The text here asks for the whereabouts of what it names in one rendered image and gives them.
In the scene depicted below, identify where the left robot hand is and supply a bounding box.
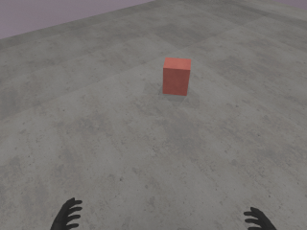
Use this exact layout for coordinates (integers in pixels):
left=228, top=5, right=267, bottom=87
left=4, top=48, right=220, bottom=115
left=50, top=197, right=82, bottom=230

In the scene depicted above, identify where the right robot hand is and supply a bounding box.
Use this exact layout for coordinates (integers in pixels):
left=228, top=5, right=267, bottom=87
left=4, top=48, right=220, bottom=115
left=244, top=207, right=276, bottom=230

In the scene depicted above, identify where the carton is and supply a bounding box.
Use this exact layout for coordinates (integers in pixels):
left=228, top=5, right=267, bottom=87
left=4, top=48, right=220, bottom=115
left=162, top=57, right=191, bottom=96

